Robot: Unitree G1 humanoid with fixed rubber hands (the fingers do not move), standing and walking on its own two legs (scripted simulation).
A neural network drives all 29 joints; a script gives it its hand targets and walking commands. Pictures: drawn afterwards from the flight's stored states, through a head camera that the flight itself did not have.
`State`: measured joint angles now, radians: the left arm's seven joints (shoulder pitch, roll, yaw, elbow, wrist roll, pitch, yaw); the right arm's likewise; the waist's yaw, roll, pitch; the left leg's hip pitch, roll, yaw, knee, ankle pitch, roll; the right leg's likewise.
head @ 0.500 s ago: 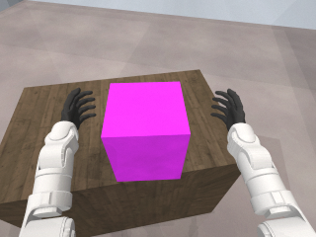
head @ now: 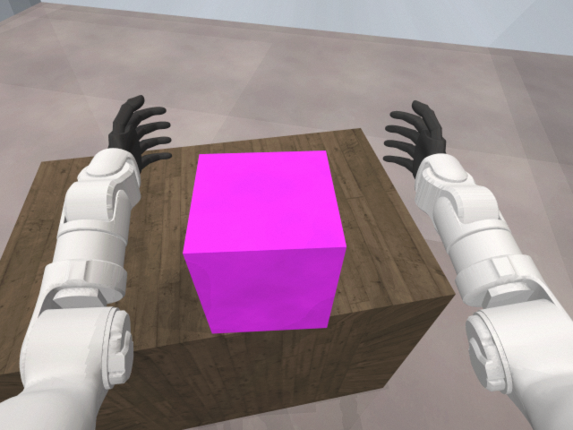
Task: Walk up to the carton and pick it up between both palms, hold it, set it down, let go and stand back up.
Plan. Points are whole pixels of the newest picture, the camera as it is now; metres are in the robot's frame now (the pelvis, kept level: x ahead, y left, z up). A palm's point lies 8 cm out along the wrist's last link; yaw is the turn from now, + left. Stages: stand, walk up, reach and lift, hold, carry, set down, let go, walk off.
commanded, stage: reach and lift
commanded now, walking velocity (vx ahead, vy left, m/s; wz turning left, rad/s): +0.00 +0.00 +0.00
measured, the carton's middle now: (266, 245) +0.41 +0.07 -0.01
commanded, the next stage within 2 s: none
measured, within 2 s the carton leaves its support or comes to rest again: neither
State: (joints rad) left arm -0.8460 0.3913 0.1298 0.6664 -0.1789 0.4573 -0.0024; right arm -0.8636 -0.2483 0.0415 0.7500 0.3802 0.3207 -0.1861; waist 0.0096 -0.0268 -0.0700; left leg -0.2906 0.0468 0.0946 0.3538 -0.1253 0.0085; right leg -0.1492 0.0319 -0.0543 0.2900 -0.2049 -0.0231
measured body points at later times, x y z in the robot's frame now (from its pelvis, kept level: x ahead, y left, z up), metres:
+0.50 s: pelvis +0.00 +0.00 -0.01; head +0.02 +0.02 +0.44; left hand +0.42 +0.24 +0.09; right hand +0.43 -0.14 +0.10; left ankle +0.03 +0.11 -0.75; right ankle -0.04 -0.10 -0.75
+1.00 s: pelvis -0.01 +0.00 -0.02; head +0.06 +0.03 +0.42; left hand +0.43 +0.23 +0.04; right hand +0.45 -0.14 +0.05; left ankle +0.03 +0.11 -0.75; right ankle -0.04 -0.10 -0.75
